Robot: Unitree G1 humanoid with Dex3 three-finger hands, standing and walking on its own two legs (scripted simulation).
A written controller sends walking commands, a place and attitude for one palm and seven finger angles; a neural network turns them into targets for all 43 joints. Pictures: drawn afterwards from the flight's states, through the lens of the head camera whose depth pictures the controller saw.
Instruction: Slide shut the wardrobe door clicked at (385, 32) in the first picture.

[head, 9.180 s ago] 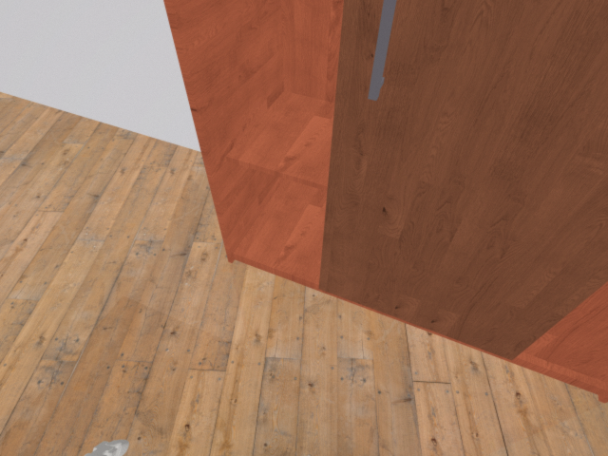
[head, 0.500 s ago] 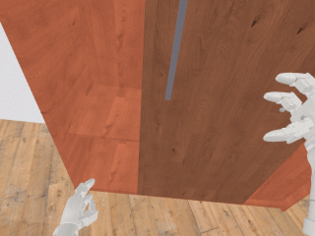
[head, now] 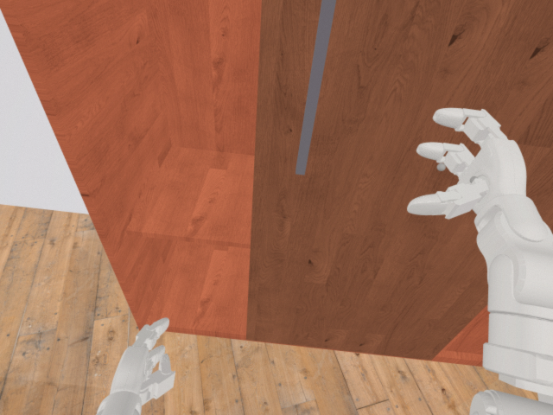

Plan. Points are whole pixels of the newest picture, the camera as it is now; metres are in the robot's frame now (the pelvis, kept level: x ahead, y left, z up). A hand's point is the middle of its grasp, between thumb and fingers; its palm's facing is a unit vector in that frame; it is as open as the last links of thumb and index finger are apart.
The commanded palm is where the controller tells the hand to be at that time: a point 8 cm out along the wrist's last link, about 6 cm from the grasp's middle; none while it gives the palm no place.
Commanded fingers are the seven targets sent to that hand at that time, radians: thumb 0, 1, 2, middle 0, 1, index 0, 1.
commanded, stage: move the hooked fingers beside the handle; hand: right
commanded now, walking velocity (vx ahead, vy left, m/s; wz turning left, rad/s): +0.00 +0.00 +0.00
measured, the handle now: (313, 84) +0.52 -0.03 +0.26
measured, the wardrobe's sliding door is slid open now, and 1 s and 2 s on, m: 0.37 0.37 0.37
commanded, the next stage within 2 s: feel for the door with the fingertips in 1.58 s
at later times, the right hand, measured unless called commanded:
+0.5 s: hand (381, 140) +0.41 -0.12 +0.24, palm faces +0.06 +1.00 +0.01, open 14.0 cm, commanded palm +0.38 -0.16 +0.23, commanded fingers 0.00 0.50 -0.30 0.30 1.20 0.30 1.20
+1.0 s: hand (352, 126) +0.45 -0.08 +0.24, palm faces +0.08 +1.00 +0.01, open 14.0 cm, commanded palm +0.41 -0.14 +0.23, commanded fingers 0.00 0.50 -0.30 0.30 1.20 0.30 1.20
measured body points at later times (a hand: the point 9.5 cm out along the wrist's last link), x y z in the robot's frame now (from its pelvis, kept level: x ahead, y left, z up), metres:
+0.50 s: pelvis -0.01 +0.00 +0.00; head -0.02 +0.02 +0.45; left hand +0.16 +0.23 -0.09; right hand +0.40 -0.17 +0.24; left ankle +0.02 +0.13 -0.74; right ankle -0.02 -0.13 -0.74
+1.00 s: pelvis -0.01 +0.00 +0.00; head -0.01 +0.02 +0.45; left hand +0.10 +0.24 -0.11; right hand +0.43 -0.14 +0.24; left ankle +0.02 +0.13 -0.74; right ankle -0.02 -0.13 -0.74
